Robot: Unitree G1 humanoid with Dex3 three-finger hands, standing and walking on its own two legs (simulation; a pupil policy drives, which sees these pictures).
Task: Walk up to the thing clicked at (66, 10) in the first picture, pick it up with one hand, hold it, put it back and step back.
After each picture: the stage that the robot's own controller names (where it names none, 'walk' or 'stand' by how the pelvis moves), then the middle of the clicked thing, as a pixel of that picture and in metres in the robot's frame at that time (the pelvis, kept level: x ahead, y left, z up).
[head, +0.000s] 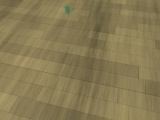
stand; (67, 9) +2.10 +0.29 -0.72
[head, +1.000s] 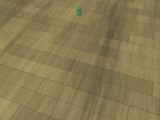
walk; (78, 11) +1.94 +0.22 -0.70
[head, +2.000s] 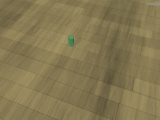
walk; (71, 41) +1.28 +0.26 -0.70
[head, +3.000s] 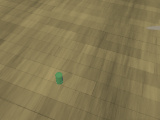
walk; (59, 78) +0.83 +0.26 -0.70
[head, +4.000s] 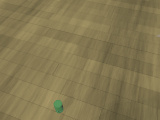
walk; (58, 106) +0.53 +0.23 -0.69
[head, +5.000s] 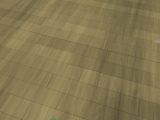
stand; out of the picture +0.38 +0.23 -0.70
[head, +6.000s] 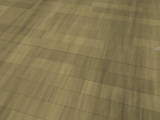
stand; out of the picture +0.33 +0.23 -0.72
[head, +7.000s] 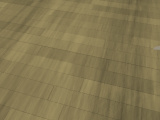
stand; out of the picture +0.32 +0.22 -0.73
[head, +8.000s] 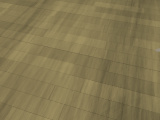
stand; out of the picture +0.34 +0.23 -0.73
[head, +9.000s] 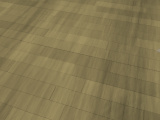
stand; out of the picture +0.33 +0.23 -0.73
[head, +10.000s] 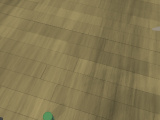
go down; (48, 118) +0.36 +0.23 -0.68
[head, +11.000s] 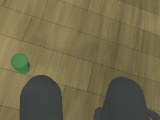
go down; (21, 64) +0.41 +0.27 -0.28
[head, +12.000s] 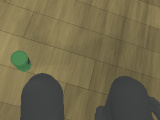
close in; (21, 61) +0.41 +0.27 -0.28
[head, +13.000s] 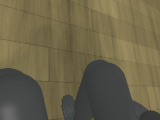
close in; out of the picture +0.39 +0.30 -0.21
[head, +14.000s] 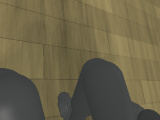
close; out of the picture +0.39 +0.31 -0.22
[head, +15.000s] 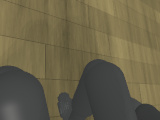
lift; out of the picture +0.37 +0.30 -0.22
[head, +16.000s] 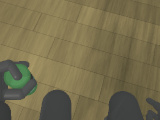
lift; (22, 81) +0.32 +0.22 -0.03
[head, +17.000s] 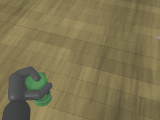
hold; (39, 90) +0.32 +0.18 -0.01
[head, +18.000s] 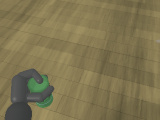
hold; (41, 91) +0.32 +0.17 -0.01
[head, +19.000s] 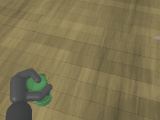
crouch; (40, 90) +0.33 +0.18 -0.03
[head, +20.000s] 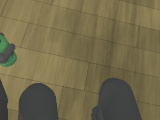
crouch; (2, 51) +0.44 +0.26 -0.10
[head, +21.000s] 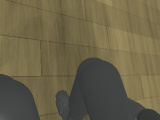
lower; out of the picture +0.40 +0.33 -0.22
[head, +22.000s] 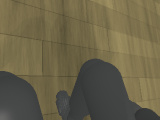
lower; out of the picture +0.40 +0.33 -0.22
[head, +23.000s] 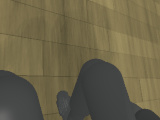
lower; out of the picture +0.39 +0.33 -0.22
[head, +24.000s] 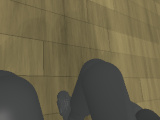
lower; out of the picture +0.39 +0.33 -0.22
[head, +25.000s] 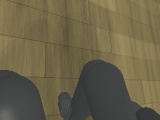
loosen; out of the picture +0.38 +0.31 -0.22
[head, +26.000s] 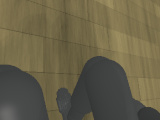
rise; out of the picture +0.39 +0.30 -0.22
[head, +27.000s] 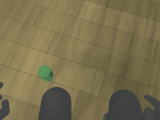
walk; (46, 73) +0.42 +0.24 -0.42
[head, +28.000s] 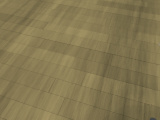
stand; out of the picture +0.36 +0.21 -0.66
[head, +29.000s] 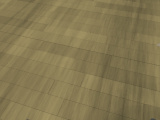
stand; out of the picture +0.36 +0.22 -0.67
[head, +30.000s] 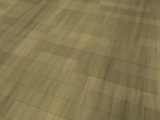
stand; out of the picture +0.37 +0.21 -0.71
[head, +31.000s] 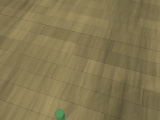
stand; (60, 115) +0.40 +0.19 -0.70
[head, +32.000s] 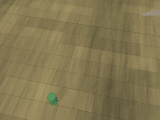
walk; (52, 99) +0.49 +0.27 -0.69
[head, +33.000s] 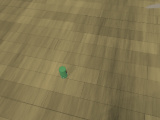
walk; (63, 72) +0.81 +0.28 -0.70
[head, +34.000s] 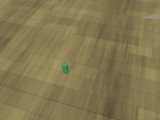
stand; (65, 68) +0.99 +0.25 -0.71
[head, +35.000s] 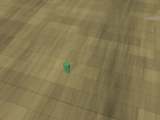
stand; (66, 67) +1.00 +0.22 -0.72
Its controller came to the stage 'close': yes
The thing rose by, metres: 0.71
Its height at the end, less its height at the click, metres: +0.00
